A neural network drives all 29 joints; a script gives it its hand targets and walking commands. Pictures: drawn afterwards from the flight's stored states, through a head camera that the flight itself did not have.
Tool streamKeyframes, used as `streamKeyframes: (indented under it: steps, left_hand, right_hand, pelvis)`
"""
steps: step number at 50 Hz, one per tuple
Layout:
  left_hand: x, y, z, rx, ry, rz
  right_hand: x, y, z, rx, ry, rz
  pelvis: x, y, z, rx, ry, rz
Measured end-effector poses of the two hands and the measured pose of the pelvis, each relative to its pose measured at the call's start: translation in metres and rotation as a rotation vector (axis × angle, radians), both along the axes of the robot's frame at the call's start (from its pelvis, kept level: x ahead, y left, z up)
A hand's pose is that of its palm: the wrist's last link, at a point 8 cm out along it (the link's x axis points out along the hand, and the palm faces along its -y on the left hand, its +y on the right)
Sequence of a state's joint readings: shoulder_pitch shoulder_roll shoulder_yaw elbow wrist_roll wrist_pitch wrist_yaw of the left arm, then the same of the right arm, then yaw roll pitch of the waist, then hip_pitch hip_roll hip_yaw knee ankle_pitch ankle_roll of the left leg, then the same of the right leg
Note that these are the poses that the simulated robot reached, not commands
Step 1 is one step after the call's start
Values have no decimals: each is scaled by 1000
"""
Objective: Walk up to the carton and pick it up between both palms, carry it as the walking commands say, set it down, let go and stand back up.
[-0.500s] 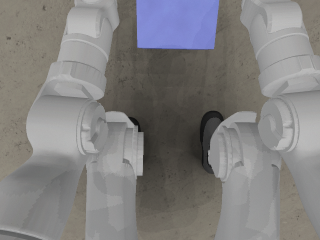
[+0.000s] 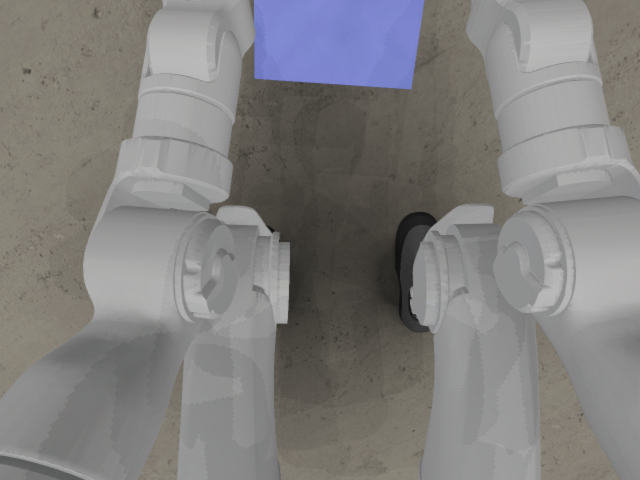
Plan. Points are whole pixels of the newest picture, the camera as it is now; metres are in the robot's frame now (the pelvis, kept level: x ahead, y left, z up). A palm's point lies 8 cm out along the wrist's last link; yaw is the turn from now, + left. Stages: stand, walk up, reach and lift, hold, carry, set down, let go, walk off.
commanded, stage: reach and lift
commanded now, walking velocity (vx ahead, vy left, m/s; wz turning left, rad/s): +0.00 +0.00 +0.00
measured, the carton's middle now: out of the picture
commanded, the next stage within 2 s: none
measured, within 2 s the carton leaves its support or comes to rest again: neither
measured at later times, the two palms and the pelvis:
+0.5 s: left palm out of the picture +0.53 +0.10 -0.08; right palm out of the picture +0.53 -0.12 -0.09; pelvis -0.02 +0.00 +0.04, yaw +0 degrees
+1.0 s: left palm out of the picture +0.51 +0.11 -0.01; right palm out of the picture +0.51 -0.12 -0.02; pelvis -0.03 +0.00 +0.08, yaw +0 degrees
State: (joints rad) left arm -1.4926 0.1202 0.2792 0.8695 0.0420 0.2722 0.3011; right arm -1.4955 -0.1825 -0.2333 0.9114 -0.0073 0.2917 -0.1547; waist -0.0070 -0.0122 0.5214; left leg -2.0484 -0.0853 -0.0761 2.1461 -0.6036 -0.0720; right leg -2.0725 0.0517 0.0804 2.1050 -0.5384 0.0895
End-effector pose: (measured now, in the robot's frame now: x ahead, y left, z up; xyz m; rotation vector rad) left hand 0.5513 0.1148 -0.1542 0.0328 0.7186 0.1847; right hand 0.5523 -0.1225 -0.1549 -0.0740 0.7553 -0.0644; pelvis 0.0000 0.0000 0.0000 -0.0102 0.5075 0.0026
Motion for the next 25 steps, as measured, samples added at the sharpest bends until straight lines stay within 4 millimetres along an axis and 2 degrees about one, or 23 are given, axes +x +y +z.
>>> streamKeyframes:
  steps: [12, 25]
  left_hand:
    - [-14, 1, 35, 3, -25, 11]
    - [-18, -11, 72, 20, -47, 15]
  right_hand:
    - [-21, 7, 28, -23, -20, -76]
    - [-23, 0, 65, -46, -39, -112]
  pelvis:
    - [-16, 7, 16, -16, -31, 15]
    - [-20, 4, 36, -9, -55, 13]
